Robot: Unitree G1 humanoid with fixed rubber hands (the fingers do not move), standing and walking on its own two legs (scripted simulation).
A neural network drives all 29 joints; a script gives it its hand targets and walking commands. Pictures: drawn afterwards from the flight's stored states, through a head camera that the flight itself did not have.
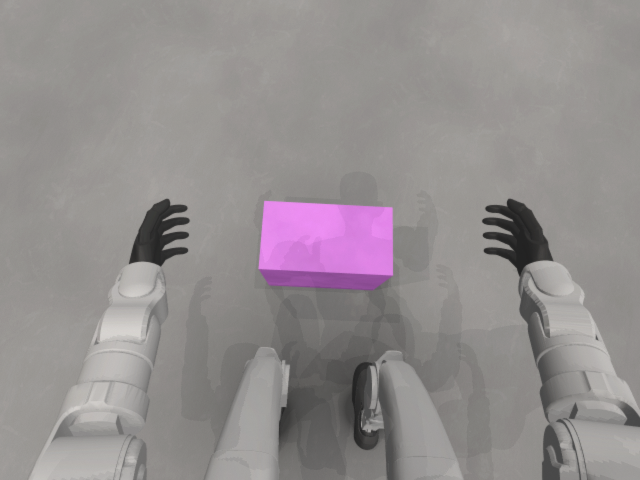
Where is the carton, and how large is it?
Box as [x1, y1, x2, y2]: [259, 201, 392, 289]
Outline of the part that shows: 264,201 259,270 270,285 373,289 392,275 392,207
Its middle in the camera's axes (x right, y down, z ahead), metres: +0.02 +0.03 +0.97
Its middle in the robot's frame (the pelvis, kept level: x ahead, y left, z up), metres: +0.48 +0.00 -0.55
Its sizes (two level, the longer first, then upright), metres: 0.289 0.155 0.255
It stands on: the floor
